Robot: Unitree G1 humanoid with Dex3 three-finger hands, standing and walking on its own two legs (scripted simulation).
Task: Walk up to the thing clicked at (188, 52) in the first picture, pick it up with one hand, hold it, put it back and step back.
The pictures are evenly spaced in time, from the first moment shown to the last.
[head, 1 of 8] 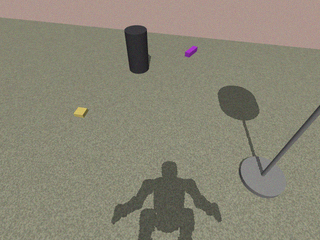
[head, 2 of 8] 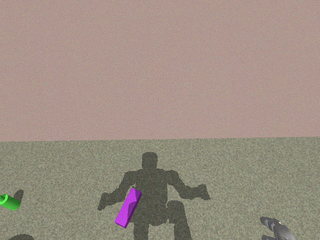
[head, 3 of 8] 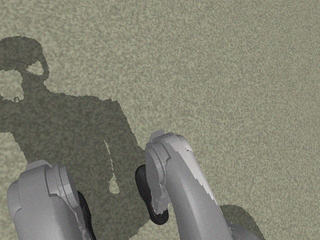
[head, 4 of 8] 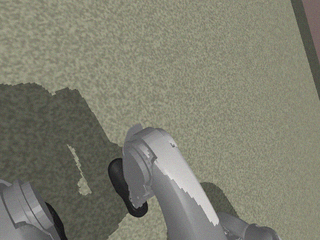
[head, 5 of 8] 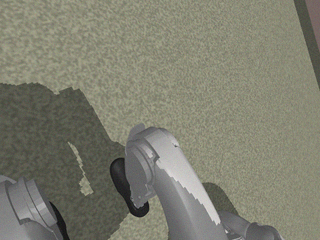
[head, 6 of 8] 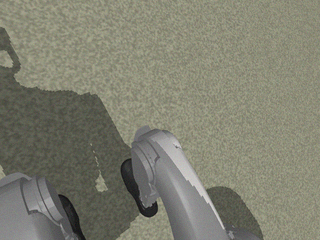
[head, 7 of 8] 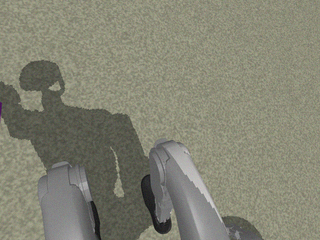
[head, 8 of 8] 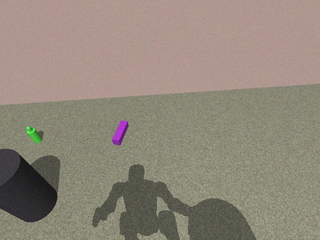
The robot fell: no
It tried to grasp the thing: yes
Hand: left
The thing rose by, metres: 0.01
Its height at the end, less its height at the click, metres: +0.00
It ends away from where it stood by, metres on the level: 0.05
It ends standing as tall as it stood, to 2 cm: yes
